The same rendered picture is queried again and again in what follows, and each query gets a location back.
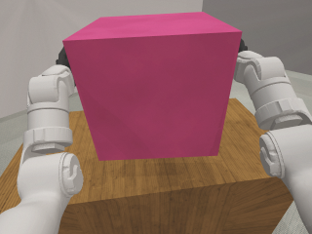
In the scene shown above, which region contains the right robot hand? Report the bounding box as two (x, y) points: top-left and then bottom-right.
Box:
(238, 38), (248, 54)

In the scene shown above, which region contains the carton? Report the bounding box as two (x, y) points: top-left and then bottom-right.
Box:
(62, 12), (243, 161)

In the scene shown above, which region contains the pedestal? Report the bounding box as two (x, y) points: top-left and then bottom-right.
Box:
(0, 97), (293, 234)

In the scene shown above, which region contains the right robot upper arm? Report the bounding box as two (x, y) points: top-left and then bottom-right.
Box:
(259, 124), (312, 234)

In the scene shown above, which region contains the left robot upper arm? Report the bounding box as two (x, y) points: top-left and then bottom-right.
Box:
(0, 152), (84, 234)

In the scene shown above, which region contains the left robot hand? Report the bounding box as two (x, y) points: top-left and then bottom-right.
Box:
(56, 47), (76, 86)

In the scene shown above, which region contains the right robot forearm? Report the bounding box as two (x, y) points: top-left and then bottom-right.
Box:
(233, 51), (312, 131)

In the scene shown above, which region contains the left robot forearm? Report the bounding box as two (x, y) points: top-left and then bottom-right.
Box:
(17, 64), (75, 197)

